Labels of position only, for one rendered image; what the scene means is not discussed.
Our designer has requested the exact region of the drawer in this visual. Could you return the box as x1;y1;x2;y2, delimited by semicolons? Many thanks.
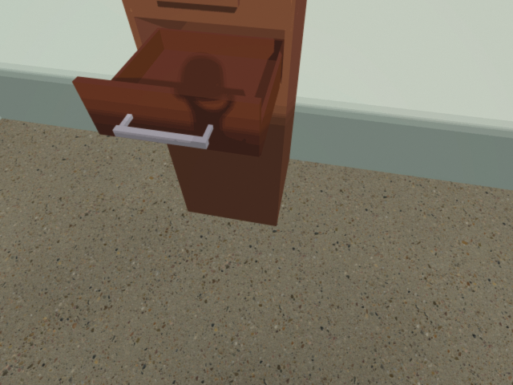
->
72;28;285;157

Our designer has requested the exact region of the cabinet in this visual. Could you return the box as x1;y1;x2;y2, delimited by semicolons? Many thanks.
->
122;0;307;226

